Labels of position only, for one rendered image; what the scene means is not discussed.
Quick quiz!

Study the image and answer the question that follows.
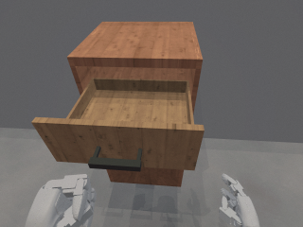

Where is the robot left hand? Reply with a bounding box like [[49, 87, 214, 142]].
[[25, 174, 97, 227]]

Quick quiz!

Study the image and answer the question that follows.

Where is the handle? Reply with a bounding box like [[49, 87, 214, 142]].
[[88, 146, 142, 172]]

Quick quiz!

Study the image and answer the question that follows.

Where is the drawer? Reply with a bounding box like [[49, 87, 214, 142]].
[[31, 78, 205, 171]]

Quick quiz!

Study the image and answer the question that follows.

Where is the cabinet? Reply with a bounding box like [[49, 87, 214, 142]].
[[66, 22, 203, 187]]

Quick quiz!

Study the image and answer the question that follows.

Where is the robot right hand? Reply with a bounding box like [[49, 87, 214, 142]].
[[219, 174, 260, 227]]

